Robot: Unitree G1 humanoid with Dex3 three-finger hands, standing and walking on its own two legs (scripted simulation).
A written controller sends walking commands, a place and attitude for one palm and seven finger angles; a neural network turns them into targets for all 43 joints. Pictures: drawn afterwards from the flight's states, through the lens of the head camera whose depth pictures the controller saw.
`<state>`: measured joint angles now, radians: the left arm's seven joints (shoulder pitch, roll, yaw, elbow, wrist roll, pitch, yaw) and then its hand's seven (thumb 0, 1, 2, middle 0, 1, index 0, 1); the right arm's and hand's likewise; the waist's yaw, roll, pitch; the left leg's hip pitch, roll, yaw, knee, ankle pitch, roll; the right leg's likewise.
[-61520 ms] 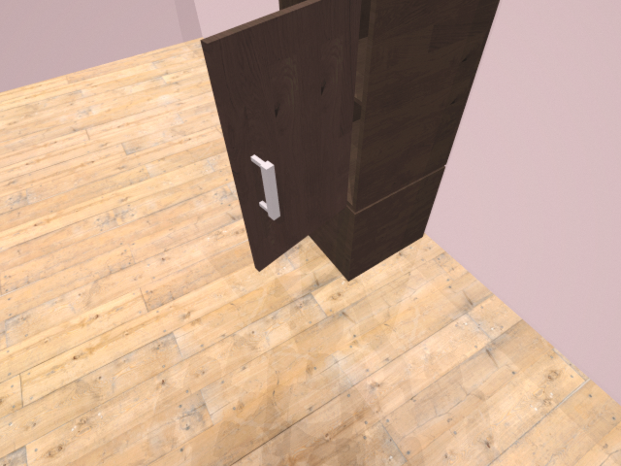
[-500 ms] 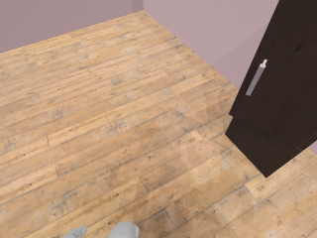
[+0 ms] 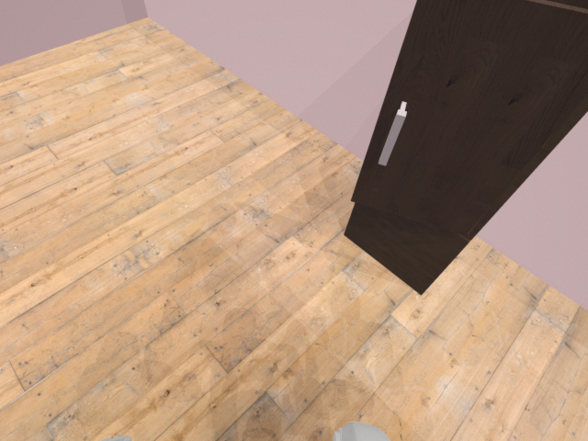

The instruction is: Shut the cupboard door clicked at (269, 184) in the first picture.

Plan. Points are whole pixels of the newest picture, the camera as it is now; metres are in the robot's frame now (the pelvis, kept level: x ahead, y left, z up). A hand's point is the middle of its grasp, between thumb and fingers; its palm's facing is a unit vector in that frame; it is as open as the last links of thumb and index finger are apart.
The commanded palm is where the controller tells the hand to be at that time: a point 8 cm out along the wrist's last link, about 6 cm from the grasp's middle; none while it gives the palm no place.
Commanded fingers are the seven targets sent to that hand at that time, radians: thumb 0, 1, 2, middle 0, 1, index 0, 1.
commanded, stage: turn to face it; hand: left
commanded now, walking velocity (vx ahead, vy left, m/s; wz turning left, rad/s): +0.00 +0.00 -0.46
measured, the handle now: (392, 134) +0.75 -0.17 -0.06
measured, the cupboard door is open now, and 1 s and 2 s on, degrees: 25 25 25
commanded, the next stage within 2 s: take the last steps up to it in 0.42 s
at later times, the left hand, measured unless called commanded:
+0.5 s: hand out of the picture +0.13 +0.13 -0.17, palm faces -0.18 -0.96 -0.20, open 7.4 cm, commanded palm none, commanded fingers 0.00 0.90 0.90 -0.20 -0.30 -0.20 -0.30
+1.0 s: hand (258, 381) +0.22 +0.07 -0.17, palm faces -0.39 -0.90 -0.20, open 7.4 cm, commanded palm none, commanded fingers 0.00 0.90 0.90 -0.20 -0.30 -0.20 -0.30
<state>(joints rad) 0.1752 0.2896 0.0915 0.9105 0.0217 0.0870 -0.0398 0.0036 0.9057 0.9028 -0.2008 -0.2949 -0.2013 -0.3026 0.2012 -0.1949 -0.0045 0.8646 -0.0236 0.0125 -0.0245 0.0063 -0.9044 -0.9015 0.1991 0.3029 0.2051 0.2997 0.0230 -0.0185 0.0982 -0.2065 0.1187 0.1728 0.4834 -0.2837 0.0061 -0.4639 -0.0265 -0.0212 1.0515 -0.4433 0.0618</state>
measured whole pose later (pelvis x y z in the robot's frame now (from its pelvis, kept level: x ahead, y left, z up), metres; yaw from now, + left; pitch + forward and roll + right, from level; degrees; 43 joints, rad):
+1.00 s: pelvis +0.08 -0.09 -0.01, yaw -20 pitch +1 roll +0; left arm 0.17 0.24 0.06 0.99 0.03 0.04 -0.07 0.00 0.91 0.90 -0.20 -0.29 -0.20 -0.30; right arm 0.41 -0.21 -0.04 1.05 -0.04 -0.02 -0.01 0.01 -0.90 -0.90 0.20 0.30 0.20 0.30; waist -0.06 0.01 0.05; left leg -0.09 0.16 0.17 0.42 -0.34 -0.08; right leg -0.38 -0.06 -0.07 0.62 -0.28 0.01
